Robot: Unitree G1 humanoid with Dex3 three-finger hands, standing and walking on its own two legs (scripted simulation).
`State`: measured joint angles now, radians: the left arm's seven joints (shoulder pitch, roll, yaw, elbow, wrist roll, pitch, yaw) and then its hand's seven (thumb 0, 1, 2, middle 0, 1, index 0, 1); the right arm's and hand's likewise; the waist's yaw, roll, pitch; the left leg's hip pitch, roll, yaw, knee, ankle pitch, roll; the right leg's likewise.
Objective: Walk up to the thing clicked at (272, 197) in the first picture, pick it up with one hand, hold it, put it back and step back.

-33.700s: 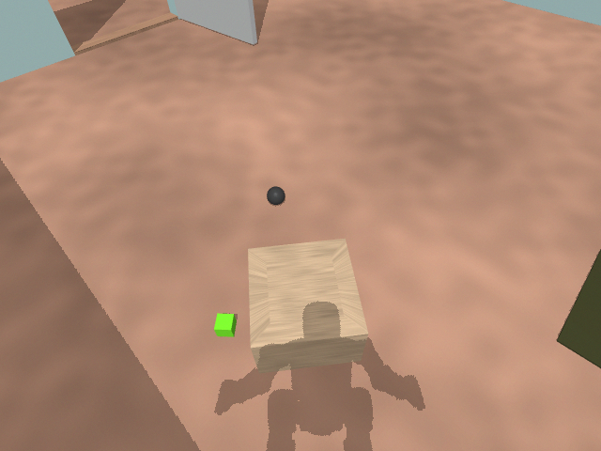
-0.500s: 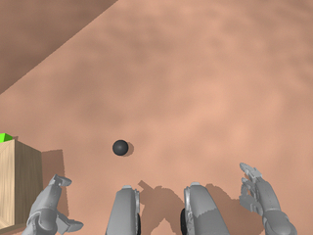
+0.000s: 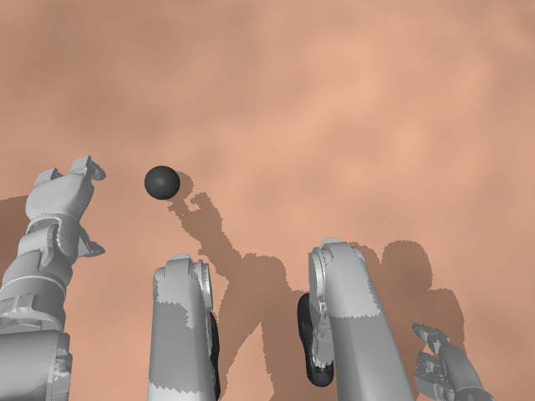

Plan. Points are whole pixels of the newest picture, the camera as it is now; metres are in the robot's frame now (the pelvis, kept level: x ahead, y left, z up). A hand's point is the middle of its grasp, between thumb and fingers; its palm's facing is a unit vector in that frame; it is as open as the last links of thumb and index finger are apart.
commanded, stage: rise first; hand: left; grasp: from above
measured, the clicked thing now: (162, 182) +0.53 +0.22 -0.39
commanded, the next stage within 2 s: none
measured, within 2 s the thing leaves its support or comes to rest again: neither
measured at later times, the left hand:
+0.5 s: hand (107, 193) +0.46 +0.28 -0.22, palm faces -0.45 -0.02 -0.89, open 14.0 cm
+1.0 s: hand (120, 183) +0.49 +0.27 -0.26, palm faces -0.45 -0.04 -0.89, open 14.0 cm
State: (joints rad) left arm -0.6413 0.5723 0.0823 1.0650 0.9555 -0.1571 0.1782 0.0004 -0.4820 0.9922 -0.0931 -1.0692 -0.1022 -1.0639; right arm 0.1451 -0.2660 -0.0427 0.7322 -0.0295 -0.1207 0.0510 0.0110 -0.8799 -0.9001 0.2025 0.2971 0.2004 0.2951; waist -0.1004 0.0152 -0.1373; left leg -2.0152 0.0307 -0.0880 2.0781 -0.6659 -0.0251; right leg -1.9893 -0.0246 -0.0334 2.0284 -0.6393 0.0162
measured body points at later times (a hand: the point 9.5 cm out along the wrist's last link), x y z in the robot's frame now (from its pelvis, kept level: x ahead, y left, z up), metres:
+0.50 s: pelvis +0.00 +0.01 -0.07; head +0.23 +0.07 +0.32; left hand +0.48 +0.28 -0.17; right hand +0.05 -0.26 -0.18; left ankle +0.08 +0.13 -0.40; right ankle +0.10 -0.13 -0.40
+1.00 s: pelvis +0.01 +0.01 -0.08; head +0.26 +0.06 +0.28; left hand +0.51 +0.27 -0.21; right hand +0.03 -0.27 -0.18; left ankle +0.08 +0.13 -0.40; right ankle +0.10 -0.13 -0.40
